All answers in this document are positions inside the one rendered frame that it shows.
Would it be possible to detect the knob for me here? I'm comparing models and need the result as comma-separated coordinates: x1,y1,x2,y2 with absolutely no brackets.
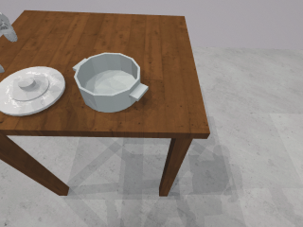
17,77,36,91

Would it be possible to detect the left robot hand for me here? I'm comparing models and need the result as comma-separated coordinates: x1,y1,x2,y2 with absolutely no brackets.
0,12,18,73

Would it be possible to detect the pot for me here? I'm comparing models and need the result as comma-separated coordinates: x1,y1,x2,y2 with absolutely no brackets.
73,52,149,113

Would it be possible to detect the table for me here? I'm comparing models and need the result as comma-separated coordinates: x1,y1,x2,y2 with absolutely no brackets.
0,10,210,197

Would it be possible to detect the lid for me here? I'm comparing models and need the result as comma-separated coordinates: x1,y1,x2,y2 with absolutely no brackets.
0,66,65,116

